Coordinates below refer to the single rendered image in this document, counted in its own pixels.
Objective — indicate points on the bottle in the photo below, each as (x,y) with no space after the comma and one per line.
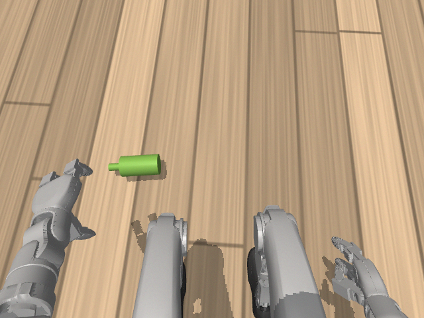
(140,165)

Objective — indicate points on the right robot hand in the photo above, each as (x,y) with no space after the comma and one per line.
(363,279)

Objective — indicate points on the right robot arm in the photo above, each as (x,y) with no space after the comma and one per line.
(380,306)

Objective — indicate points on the left robot arm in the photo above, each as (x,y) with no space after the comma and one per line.
(29,287)

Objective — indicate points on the right robot foot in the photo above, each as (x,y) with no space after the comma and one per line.
(258,311)

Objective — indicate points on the left robot hand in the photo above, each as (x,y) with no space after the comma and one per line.
(62,192)

